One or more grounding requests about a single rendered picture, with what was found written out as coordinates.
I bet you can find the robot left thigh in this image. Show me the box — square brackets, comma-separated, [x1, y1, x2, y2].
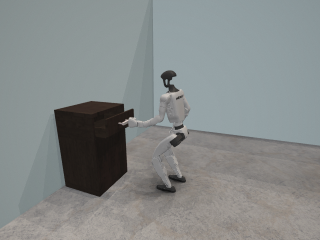
[152, 134, 183, 163]

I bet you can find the right robot upper arm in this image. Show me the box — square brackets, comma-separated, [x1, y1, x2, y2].
[179, 89, 191, 113]

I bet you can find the robot right forearm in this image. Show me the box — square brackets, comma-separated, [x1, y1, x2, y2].
[181, 112, 189, 123]

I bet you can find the right robot hand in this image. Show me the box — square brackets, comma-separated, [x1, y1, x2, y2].
[169, 125, 175, 134]

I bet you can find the cabinet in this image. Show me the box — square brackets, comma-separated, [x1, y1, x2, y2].
[54, 101, 128, 197]

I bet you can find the robot right thigh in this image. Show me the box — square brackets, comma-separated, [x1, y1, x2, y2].
[164, 132, 189, 157]

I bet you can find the left robot upper arm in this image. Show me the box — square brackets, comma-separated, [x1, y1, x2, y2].
[156, 93, 171, 123]

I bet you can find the robot left forearm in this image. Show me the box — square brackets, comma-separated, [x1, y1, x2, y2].
[136, 115, 161, 128]

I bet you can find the handle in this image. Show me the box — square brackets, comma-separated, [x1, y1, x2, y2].
[118, 119, 129, 125]

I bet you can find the robot thigh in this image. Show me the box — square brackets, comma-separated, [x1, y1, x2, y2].
[152, 134, 183, 163]
[164, 132, 189, 157]

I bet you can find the drawer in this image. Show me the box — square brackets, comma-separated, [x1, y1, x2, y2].
[93, 108, 134, 138]

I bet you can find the left robot hand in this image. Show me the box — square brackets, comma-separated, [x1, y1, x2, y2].
[128, 117, 137, 128]

